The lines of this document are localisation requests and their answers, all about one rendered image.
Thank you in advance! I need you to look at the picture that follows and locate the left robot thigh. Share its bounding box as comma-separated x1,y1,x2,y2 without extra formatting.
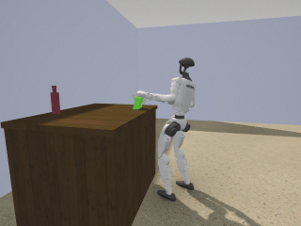
157,122,178,165

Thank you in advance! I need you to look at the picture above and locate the robot right hand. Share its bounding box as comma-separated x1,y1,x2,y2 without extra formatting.
166,115,175,124

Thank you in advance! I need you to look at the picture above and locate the right robot upper arm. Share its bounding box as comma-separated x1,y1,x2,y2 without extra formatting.
189,83,196,108

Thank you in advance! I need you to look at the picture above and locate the robot left foot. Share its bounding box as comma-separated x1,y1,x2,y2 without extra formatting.
157,189,176,202

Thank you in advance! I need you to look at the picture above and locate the table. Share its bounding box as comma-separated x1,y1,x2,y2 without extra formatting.
0,104,158,226

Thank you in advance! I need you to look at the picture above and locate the left robot forearm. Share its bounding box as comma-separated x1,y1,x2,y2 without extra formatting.
146,93,173,104

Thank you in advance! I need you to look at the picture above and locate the left robot upper arm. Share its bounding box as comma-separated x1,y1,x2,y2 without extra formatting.
167,77,182,105

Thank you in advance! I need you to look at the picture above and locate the robot left hand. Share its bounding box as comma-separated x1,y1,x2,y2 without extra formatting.
132,90,147,105

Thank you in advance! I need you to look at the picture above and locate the sponge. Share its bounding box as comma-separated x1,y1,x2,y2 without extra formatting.
133,96,143,110

